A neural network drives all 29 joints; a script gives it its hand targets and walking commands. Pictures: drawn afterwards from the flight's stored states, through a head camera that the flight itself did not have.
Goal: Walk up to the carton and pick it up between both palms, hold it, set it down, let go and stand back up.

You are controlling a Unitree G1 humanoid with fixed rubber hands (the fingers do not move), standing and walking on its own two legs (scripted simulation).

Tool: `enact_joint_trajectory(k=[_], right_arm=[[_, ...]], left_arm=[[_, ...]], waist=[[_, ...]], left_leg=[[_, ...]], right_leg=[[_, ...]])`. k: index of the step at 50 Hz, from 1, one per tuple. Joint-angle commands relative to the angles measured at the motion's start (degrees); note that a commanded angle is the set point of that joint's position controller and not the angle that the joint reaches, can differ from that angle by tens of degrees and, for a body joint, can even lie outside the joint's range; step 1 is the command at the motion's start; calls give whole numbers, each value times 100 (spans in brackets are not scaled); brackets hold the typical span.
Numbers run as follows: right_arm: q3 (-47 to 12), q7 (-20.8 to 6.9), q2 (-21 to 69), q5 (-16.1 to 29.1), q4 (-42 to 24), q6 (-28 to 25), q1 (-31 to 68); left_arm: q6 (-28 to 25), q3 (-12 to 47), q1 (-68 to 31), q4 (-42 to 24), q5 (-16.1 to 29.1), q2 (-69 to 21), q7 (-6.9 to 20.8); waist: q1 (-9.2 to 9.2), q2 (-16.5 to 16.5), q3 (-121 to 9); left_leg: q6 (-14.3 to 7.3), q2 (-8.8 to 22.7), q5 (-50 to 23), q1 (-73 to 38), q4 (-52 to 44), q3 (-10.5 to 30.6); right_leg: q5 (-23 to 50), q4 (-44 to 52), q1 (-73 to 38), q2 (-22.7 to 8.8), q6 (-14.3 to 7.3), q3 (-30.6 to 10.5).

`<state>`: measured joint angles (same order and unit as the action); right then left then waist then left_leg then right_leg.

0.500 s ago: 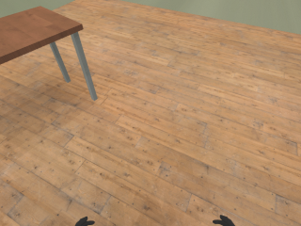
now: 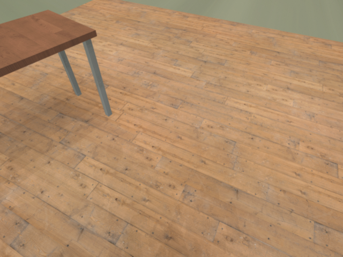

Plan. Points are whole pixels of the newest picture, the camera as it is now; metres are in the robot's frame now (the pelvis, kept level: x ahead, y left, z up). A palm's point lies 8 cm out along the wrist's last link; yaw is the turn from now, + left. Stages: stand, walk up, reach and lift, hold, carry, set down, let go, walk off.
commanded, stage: stand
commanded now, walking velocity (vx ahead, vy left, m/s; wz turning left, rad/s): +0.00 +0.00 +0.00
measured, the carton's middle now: out of the picture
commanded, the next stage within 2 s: walk up in 0.90 s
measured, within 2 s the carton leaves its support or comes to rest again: neither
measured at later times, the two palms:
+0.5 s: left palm out of the picture -0.01 +0.21 -0.14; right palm out of the picture -0.02 -0.22 -0.14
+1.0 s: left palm out of the picture -0.04 +0.19 -0.14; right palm out of the picture -0.03 -0.21 -0.14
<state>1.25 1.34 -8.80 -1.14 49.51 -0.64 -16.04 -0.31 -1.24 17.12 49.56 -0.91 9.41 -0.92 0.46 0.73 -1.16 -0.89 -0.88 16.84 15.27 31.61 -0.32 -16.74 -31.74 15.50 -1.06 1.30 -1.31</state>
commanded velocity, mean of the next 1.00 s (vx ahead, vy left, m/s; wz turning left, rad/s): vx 0.00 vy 0.00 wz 0.00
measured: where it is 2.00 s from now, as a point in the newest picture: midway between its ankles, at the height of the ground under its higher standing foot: outside the picture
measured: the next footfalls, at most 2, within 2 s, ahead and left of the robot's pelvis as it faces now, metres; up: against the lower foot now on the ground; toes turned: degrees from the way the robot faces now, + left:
left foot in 1.46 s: +0.13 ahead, +0.27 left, +0.00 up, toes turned +25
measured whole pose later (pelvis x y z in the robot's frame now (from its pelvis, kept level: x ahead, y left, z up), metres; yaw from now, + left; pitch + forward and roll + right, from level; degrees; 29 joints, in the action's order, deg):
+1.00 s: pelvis -0.01 -0.01 +0.01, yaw +0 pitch -1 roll +0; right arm 1.8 2.2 -5.6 -1.1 64.1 -0.1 -18.3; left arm 0.2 -1.2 18.1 64.9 -1.1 5.8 -2.5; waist 0.0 0.7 0.7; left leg -0.3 -0.3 12.6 12.4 25.5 0.2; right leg -12.4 -25.3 12.5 -0.5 1.0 -1.3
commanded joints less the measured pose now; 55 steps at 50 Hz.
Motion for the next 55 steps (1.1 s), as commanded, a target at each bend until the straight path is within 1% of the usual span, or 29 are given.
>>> enact_joint_trajectory(k=[1,2,4,7,9,10,11,13,15,18,21,23,25,26,28,29,31,32,33,37,39,41,42,44,46,49,52,54,55], right_arm=[[175,34,-485,-5,-220,-31,-126],[215,61,-623,-54,-159,-7,-98],[186,42,-576,-32,-43,20,-312],[189,72,-586,20,155,-29,-284],[200,50,-517,-15,272,-45,-331],[196,58,-565,-12,292,-54,-496],[168,78,-527,1,386,-20,-484],[142,104,-388,-5,426,-58,-247],[193,101,-552,6,516,-60,-282],[215,51,-450,-5,760,-83,-519],[183,17,-405,-2,877,-57,-474],[96,72,-100,15,1079,4,-737],[109,106,-149,-2,1137,80,-630],[111,91,-128,-15,1133,54,-746],[228,66,-407,12,1042,37,-554],[223,71,-514,-4,1127,48,-668],[79,62,-7,4,1225,40,-713],[143,102,-181,-7,1259,-13,-651],[121,118,-38,-12,1223,-14,-523],[55,103,87,-28,1284,-30,-426],[54,80,13,-26,1354,-39,-553],[94,114,-192,10,1347,-40,-650],[76,77,-101,-6,1313,-45,-522],[114,133,-242,18,1359,-46,-654],[96,108,55,29,1356,19,-736],[133,107,-18,3,1396,52,-697],[88,150,46,-18,1403,13,-596],[97,155,69,-17,1419,-26,-741],[326,-99,-657,77,911,-8,-479]], left_arm=[[-38,-84,139,-84,-7,273,-89],[-55,-114,-52,-151,-6,416,-89],[-16,-200,74,13,-6,587,-102],[-61,-127,403,237,5,268,-50],[-76,-86,384,352,-25,260,-78],[-74,-97,33,369,-24,275,-112],[-80,-139,213,366,2,396,-123],[-59,-85,352,583,1,211,-145],[-82,-78,238,624,12,272,-127],[-78,-169,374,864,7,327,-137],[-38,-108,348,927,30,237,-130],[-5,-135,451,1027,4,232,-127],[-17,-124,509,1035,-31,302,-124],[-33,-81,361,1077,-50,203,-132],[-60,-91,173,1067,26,260,-120],[-42,-98,330,1138,33,277,-146],[-4,-76,140,1104,11,78,-148],[-25,-122,184,1096,-1,278,-168],[-3,-152,418,1228,-19,337,-195],[-7,-32,524,1288,22,-113,-121],[15,-56,402,1359,12,16,-150],[-24,-46,295,1362,23,-23,-87],[-18,-48,440,1392,1,-17,-137],[-11,-67,558,1433,27,13,-149],[-1,-41,350,1442,4,124,-172],[48,-94,447,1421,-71,206,-211],[-38,-39,576,1493,-25,2,-183],[-47,-61,465,1470,-43,10,-193],[-209,-299,261,557,-72,526,-281]], waist=[[-79,-26,494],[-79,-176,497],[-130,194,541],[32,-7,158],[-90,-180,51],[-215,370,-120],[-100,-213,179],[-47,147,397],[-51,-241,63],[-70,105,446],[-42,-152,212],[-80,-292,966],[-13,-73,876],[-154,98,631],[-125,310,628],[-116,18,512],[-122,142,700],[-47,-252,325],[21,-13,459],[121,-465,394],[12,-116,633],[-16,-248,505],[11,169,724],[39,-224,331],[-164,400,814],[-82,89,551],[-52,-279,430],[-122,-45,389],[67,-477,-121]], left_leg=[[-195,437,-726,84,-628,487],[-206,378,-498,78,-715,447],[-166,380,-327,346,-904,517],[-251,478,-626,-195,-839,558],[-208,455,-802,-403,-699,413],[-196,436,-947,-257,-722,444],[-210,412,-552,43,-905,474],[-238,539,-902,-273,-993,606],[-226,462,-1026,-395,-851,491],[-172,495,-887,-37,-1041,638],[-195,407,-807,-565,-922,424],[-133,402,-223,185,-1019,524],[-164,416,-294,-89,-1034,490],[-147,398,-451,-333,-851,400],[-177,454,-296,-301,-995,475],[-156,391,-15,-301,-1022,444],[-138,462,-91,86,-1176,512],[-169,448,-230,-58,-1209,544],[-99,432,-300,-184,-1195,409],[-149,506,-155,-60,-1278,494],[-147,508,-108,27,-1325,538],[-195,510,-186,54,-1338,631],[-189,482,-406,109,-1227,560],[-166,452,-377,-53,-1149,477],[-116,367,-456,-125,-1076,409],[-89,372,-157,-170,-1059,395],[-115,423,-806,-412,-1114,441],[-124,539,-723,-341,-1127,541],[-95,172,450,1452,-383,792]], right_leg=[[630,601,286,-194,-235,-283],[387,738,372,-248,-284,-453],[425,657,29,-222,-268,-324],[571,778,11,-229,-293,-364],[1051,735,-159,-333,-293,-391],[1156,797,-302,-387,-393,-481],[782,703,-394,-286,-297,-364],[902,769,-93,-294,-359,-388],[981,900,-291,-371,-383,-453],[833,881,-472,-311,-347,-372],[482,991,20,-261,-327,-458],[271,1039,-1,-250,-272,-392],[289,1065,52,-286,-296,-387],[101,1229,175,-390,-355,-578],[2,1273,288,-218,-309,-401],[-122,1277,134,-225,-269,-475],[17,1175,-123,-278,-337,-444],[272,1111,-344,-283,-375,-435],[185,1151,-137,-309,-348,-463],[537,972,-341,-264,-296,-317],[563,981,-144,-223,-256,-290],[605,972,-366,-211,-260,-270],[666,988,-208,-243,-226,-270],[693,1008,-410,-263,-236,-331],[54,1260,200,-305,-258,-461],[-183,1408,128,-257,-251,-466],[402,1232,-23,-361,-329,-455],[667,1071,-310,-313,-325,-344],[-378,803,-2029,-777,-555,-389]])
